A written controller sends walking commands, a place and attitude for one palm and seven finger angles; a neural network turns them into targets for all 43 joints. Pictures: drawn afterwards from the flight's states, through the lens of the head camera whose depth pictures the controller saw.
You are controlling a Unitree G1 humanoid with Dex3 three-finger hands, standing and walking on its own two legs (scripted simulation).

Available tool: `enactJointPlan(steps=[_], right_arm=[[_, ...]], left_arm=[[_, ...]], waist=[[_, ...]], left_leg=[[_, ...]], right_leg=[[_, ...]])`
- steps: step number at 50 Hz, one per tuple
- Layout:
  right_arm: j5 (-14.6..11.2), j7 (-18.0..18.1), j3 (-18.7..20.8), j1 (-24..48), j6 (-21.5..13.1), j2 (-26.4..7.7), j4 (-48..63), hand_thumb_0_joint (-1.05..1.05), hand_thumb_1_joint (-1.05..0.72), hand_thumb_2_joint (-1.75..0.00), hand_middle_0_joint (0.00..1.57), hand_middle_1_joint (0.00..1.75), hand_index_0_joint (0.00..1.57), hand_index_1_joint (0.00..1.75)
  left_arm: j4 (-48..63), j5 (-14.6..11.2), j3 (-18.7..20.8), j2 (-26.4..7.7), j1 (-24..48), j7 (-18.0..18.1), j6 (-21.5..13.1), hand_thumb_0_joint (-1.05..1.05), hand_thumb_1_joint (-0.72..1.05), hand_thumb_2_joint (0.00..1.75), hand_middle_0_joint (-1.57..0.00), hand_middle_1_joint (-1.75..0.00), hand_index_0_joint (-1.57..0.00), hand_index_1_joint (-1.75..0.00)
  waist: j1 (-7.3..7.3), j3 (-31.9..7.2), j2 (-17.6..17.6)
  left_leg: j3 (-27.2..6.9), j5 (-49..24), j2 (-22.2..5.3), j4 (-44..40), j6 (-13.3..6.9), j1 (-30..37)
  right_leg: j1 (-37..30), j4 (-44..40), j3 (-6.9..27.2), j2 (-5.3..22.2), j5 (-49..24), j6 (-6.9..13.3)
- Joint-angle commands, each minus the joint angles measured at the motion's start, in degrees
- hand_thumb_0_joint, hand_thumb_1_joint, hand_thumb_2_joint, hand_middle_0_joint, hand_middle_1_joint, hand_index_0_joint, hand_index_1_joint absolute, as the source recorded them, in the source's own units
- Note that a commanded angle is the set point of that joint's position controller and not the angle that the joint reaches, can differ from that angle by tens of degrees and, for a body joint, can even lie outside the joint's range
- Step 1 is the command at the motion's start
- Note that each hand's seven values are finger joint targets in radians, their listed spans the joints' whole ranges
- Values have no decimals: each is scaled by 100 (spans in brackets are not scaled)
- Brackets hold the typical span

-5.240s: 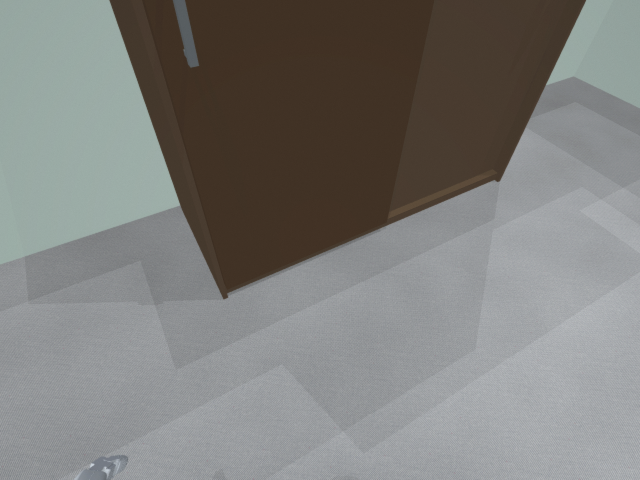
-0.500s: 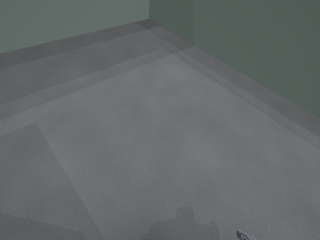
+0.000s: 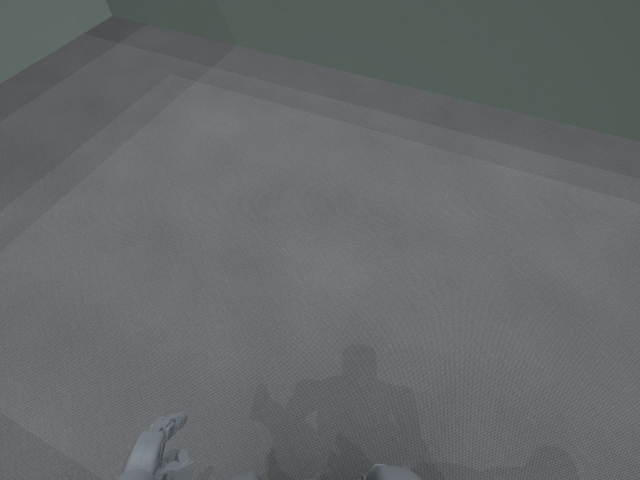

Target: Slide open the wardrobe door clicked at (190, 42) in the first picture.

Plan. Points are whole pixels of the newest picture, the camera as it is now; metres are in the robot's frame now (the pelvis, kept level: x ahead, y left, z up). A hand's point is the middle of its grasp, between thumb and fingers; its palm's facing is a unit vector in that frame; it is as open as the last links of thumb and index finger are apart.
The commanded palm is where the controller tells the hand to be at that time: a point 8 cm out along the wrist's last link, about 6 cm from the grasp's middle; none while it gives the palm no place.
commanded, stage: turn to face it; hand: left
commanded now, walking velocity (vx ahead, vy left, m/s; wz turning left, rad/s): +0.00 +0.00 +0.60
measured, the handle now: out of the picture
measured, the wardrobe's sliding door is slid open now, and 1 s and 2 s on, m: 0.00 0.00 0.00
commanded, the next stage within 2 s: none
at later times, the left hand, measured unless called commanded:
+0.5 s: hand out of the picture +0.04 +0.24 -0.18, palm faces +0.28 -0.94 -0.22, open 7.4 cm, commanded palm none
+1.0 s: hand out of the picture +0.04 +0.21 -0.13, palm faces +0.49 -0.83 -0.27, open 7.4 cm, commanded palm none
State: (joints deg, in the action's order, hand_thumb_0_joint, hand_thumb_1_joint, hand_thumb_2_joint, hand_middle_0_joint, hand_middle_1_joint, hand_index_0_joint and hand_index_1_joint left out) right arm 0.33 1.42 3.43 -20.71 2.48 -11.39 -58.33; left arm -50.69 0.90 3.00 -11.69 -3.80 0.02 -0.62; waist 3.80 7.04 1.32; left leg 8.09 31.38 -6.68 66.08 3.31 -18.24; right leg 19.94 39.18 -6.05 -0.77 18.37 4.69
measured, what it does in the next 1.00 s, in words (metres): steps on the spot, turning left: left foot, then right foot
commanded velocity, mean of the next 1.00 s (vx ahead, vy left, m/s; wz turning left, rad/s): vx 0.00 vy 0.00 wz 0.60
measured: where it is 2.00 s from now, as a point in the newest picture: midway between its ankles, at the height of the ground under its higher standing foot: outside the picture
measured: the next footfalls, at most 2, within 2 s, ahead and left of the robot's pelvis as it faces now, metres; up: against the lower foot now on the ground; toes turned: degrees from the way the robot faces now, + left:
left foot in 0.40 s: +0.06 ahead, +0.12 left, +0.00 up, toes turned +20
right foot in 0.96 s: +0.12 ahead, -0.11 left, +0.00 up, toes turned +29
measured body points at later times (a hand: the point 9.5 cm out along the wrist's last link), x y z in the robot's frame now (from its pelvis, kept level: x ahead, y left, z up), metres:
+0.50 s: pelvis +0.03 +0.03 +0.00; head +0.06 +0.07 +0.45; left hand +0.02 +0.29 -0.16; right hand +0.15 -0.20 -0.13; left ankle +0.03 +0.11 -0.72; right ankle +0.02 -0.09 -0.67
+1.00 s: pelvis +0.03 -0.03 +0.01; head +0.06 -0.04 +0.46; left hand +0.02 +0.25 -0.11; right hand +0.21 -0.24 -0.14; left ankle +0.02 +0.11 -0.70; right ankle +0.09 -0.13 -0.72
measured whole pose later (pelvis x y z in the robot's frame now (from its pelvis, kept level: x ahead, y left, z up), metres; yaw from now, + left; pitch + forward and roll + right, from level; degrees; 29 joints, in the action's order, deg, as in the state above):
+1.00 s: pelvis +0.03 -0.03 +0.01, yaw +30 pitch +0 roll +0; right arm 1.2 -0.3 5.9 -13.2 3.8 -14.4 -52.9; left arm -49.5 0.9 2.5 -10.8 -7.9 1.1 1.0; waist 2.1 2.1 2.8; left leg -7.0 20.3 4.6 41.0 1.1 -25.2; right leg 15.6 32.7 -1.5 1.2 17.1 -0.9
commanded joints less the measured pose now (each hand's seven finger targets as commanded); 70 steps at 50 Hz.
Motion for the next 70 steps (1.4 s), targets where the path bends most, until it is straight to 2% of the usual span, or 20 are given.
enactJointPlan(steps=[1, 4, 14, 17, 19, 20, 21, 22, 29, 40, 45, 46, 47, 48, 49, 50, 54, 65, 68, 70], right_arm=[[57, 24, -8, 117, -99, -266, 382, 0, -90, -90, 20, 30, 20, 30], [43, -1, -78, -503, -1, -63, 95, 0, -90, -90, 20, 30, 20, 30], [55, -141, 55, 737, -26, -143, 535, 0, -90, -90, 20, 30, 20, 30], [57, -168, 75, 704, -50, -156, 603, 0, -90, -90, 20, 30, 20, 30], [75, -184, 116, 337, -91, -311, 599, 0, -90, -90, 20, 30, 20, 30], [102, -178, 205, -1, -153, -650, 559, 0, -90, -90, 20, 30, 20, 30], [119, -146, 310, -316, -211, -1223, 582, 0, -90, -90, 20, 30, 20, 30], [98, -106, 323, -434, -158, -1279, 488, 0, -90, -90, 20, 30, 20, 30], [70, -18, 213, 618, -277, -1054, 829, 0, -90, -90, 20, 30, 20, 30], [105, -95, 356, 545, -150, -1243, 847, 0, -90, -90, 20, 30, 20, 30], [106, -130, 429, 968, -80, -1298, 1044, 0, -90, -90, 20, 30, 20, 30], [83, -144, 432, 1083, -63, -1237, 1103, 0, -90, -90, 20, 30, 20, 30], [36, -175, 402, 1004, -43, -907, 1165, 0, -90, -90, 20, 30, 20, 30], [30, -168, 335, 893, -53, -520, 1300, 0, -90, -90, 20, 30, 20, 30], [117, -172, 411, 1098, -42, -911, 1314, 0, -90, -90, 20, 30, 20, 30], [140, -232, 426, 898, 21, -906, 1244, 0, -90, -90, 20, 30, 20, 30], [134, -320, 379, 698, 113, -753, 901, 0, -90, -90, 20, 30, 20, 30], [38, -334, 175, 1629, 60, -610, 1151, 0, -90, -90, 20, 30, 20, 30], [23, -313, 167, 1359, -16, -635, 1120, 0, -90, -90, 20, 30, 20, 30], [45, -310, 246, 779, -103, -965, 985, 0, -90, -90, 20, 30, 20, 30]], left_arm=[[32, -31, 112, -728, -747, 218, -46, 0, 90, 90, -20, -30, -20, -30], [38, 9, -2, -568, -292, 194, -124, 0, 90, 90, -20, -30, -20, -30], [-81, 78, 213, -709, -797, 233, 1, 0, 90, 90, -20, -30, -20, -30], [-50, 63, 249, -804, -808, 233, 32, 0, 90, 90, -20, -30, -20, -30], [-32, 15, 266, -801, -769, 219, 58, 0, 90, 90, -20, -30, -20, -30], [31, -31, 271, -668, -855, 198, 84, 0, 90, 90, -20, -30, -20, -30], [286, -83, 180, -299, -776, 169, 89, 0, 90, 90, -20, -30, -20, -30], [416, -8, 166, -450, -452, 200, 152, 0, 90, 90, -20, -30, -20, -30], [73, 4, 253, -539, -665, 84, 218, 0, 90, 90, -20, -30, -20, -30], [372, -29, 225, -588, -216, 128, 252, 0, 90, 90, -20, -30, -20, -30], [322, -78, 224, -595, -862, 157, 177, 0, 90, 90, -20, -30, -20, -30], [255, -67, 263, -684, -1147, 169, 145, 0, 90, 90, -20, -30, -20, -30], [248, 2, 343, -1047, -1379, 206, 95, 0, 90, 90, -20, -30, -20, -30], [378, 95, 420, -1638, -1307, 238, 54, 0, 90, 90, -20, -30, -20, -30], [498, 15, 351, -1559, -1032, 257, 103, 0, 90, 90, -20, -30, -20, -30], [636, 23, 287, -1319, -515, 242, 93, 0, 90, 90, -20, -30, -20, -30], [605, 1, 129, -801, -288, 197, -4, 0, 90, 90, -20, -30, -20, -30], [210, 94, 264, -1271, -1286, 187, 54, 0, 90, 90, -20, -30, -20, -30], [173, 89, 307, -1339, -1201, 163, 95, 0, 90, 90, -20, -30, -20, -30], [194, 1, 310, -1264, -1159, 135, 141, 0, 90, 90, -20, -30, -20, -30]], waist=[[-370, -931, -350], [21, -753, -529], [-478, -368, -820], [-436, -575, -834], [-227, -934, -518], [-66, -1233, 376], [39, -1287, 2060], [103, -1318, 1375], [-290, -1204, 318], [-123, -882, 825], [-411, -1042, 924], [-575, -1062, 744], [-672, -1143, -274], [-682, -1045, -2072], [-626, -853, -1597], [-307, -641, -1118], [-115, -179, -1127], [-669, -667, -1412], [-549, -890, -1410], [-218, -1292, -676]], left_leg=[[-789, -644, -101, 701, -12, -942], [-725, -1040, -17, -466, 15, -340], [-370, -614, 107, -1599, 30, -794], [-167, -918, 204, -2274, -28, -459], [-195, -1842, 257, -3426, -130, 320], [-1078, -3293, -296, -4025, -472, 1143], [-2964, -6100, -1726, -4387, -1301, 1808], [-2969, -6281, -2028, -4372, -1733, 1635], [-1897, -4384, -749, -4617, -1150, 1283], [-2880, -2979, -573, -4755, -1338, 790], [-3114, -2778, -257, -4396, -1139, -105], [-2942, -2267, -30, -4192, -915, -611], [-2475, -1232, 477, -3304, -544, -1493], [-1221, 6, 1265, -1646, -26, -2374], [-1342, 147, 883, -656, -103, -1989], [-1377, -361, 798, -71, -117, -1768], [-960, -1279, 561, 581, 93, -1757], [-290, -637, 405, -1824, 119, -941], [-88, -936, 521, -2863, 3, -244], [-356, -2410, 421, -4197, -131, 1060]], right_leg=[[-953, -1752, 1346, 1810, -4325, 590], [-297, -1924, 329, 1419, -3515, 327], [-933, -1753, 442, 2084, -2966, 553], [-1090, -1419, 238, 2125, -2980, 391], [-1003, -518, -136, 1946, -2815, 11], [-292, 529, -390, 1542, -1940, -354], [1103, 1828, -489, 658, 1519, -856], [1225, 2587, 203, 591, 2130, -837], [1300, 2844, 616, 631, 227, -998], [801, 1186, 667, 407, 612, -1058], [-723, -544, 558, 109, 107, -889], [-1413, -1324, 499, 191, -387, -842], [-2199, -2216, 1269, 1028, 19, -591], [-2219, -2816, 3123, 2713, 441, 11], [-1101, -2820, 2951, 3010, 402, 284], [-474, -2858, 2320, 2611, 735, 241], [-502, -2388, 836, 1730, -939, -97], [-1498, -1725, 229, 2282, -2571, 230], [-1464, -1195, -51, 2273, -2819, 40], [-877, 23, -491, 2007, -2303, -424]])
